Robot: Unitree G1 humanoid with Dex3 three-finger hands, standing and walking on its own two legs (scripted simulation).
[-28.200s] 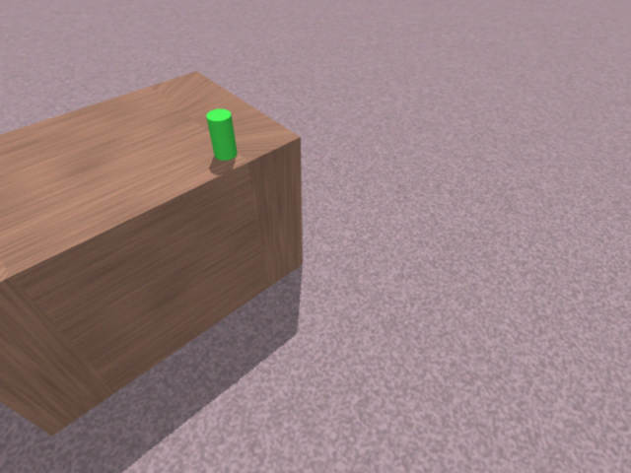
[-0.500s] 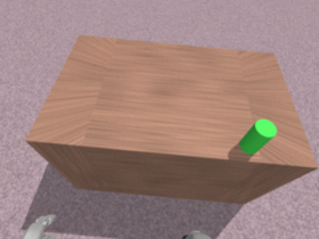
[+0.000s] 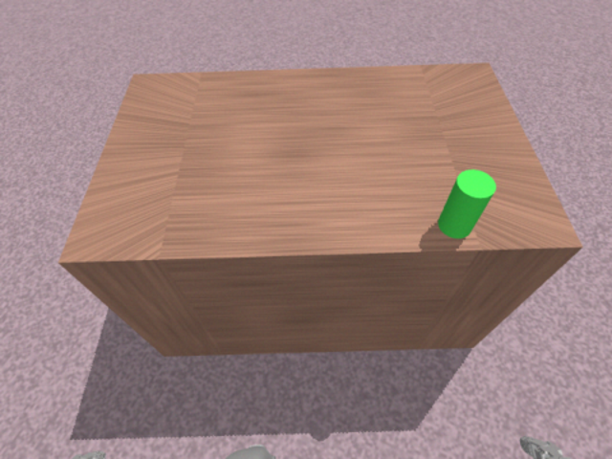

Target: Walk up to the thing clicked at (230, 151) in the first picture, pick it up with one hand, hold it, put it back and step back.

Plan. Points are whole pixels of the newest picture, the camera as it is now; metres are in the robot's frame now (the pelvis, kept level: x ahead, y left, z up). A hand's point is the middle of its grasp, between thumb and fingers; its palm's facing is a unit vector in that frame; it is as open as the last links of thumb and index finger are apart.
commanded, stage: step back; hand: right
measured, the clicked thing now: (464, 205) +0.55 -0.27 -0.09
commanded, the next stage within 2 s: none
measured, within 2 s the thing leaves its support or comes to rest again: neither
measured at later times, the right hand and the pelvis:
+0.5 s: hand out of the picture -0.03 -0.26 -0.13, palm faces -0.11 +0.89 -0.44, open 7.3 cm; pelvis -0.13 +0.00 +0.01, yaw +5 degrees
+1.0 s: hand out of the picture -0.16 -0.33 -0.14, palm faces -0.02 +0.92 -0.38, open 7.3 cm; pelvis -0.28 -0.06 +0.01, yaw +0 degrees
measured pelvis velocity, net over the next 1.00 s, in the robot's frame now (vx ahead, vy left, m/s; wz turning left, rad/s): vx -0.28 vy -0.06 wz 0.00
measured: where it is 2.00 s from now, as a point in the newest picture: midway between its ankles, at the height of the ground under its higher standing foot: outside the picture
